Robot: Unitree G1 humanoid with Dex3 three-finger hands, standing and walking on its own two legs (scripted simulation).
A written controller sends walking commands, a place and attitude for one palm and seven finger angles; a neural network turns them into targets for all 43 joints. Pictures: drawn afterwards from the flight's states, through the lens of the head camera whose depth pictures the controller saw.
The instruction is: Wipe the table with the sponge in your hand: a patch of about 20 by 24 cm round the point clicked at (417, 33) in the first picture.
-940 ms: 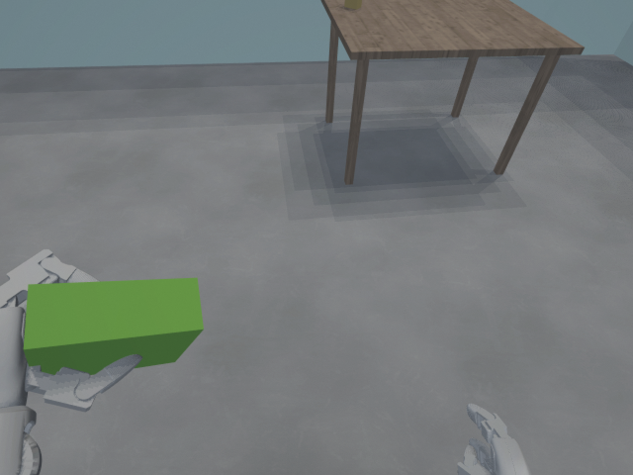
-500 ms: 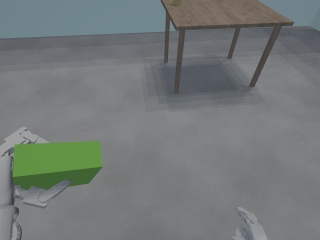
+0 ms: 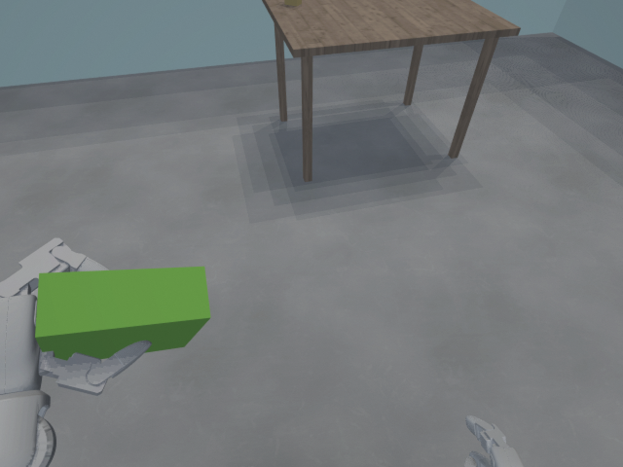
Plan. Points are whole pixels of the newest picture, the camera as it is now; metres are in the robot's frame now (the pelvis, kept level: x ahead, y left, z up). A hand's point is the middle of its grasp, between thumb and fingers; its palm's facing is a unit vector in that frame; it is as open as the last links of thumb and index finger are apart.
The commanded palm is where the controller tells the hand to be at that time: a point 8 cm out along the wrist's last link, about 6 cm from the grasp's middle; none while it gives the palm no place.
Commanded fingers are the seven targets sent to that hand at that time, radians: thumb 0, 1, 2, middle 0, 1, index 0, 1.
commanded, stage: walk to a spot facing it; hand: left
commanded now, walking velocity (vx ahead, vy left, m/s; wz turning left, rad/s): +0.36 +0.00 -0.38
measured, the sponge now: (150, 314) +0.23 +0.18 +0.14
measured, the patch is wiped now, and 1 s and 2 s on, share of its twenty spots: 0.00 0.00 0.00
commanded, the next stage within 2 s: none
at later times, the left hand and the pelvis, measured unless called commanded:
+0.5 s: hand (231, 189) +0.41 +0.13 +0.17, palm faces +0.17 -0.85 -0.50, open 9.5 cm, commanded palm +0.34 +0.20 +0.19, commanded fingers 0.00 0.10 1.30 -1.20 -1.60 -1.20 -1.60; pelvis +0.13 -0.04 -0.01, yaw -12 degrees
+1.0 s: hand (285, 110) +0.57 +0.08 +0.19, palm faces +0.14 -0.89 -0.42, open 9.5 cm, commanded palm +0.52 +0.14 +0.19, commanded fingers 0.00 0.10 1.30 -1.20 -1.60 -1.20 -1.60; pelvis +0.29 -0.08 +0.01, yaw -17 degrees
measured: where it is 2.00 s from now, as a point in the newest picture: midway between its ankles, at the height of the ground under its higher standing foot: (392, 378)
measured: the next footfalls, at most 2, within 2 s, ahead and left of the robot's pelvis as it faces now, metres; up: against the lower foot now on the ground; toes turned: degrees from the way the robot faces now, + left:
left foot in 0.14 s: +0.11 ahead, +0.14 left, +0.00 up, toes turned +4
right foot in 0.46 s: +0.19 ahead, -0.16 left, +0.00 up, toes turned -22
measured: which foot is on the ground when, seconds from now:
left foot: up 0.00-0.12, down 0.14-0.46, up 0.48-0.74, down 0.76-1.00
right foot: down 0.00-0.14, up 0.16-0.44, down 0.46-0.78, up 0.80-1.00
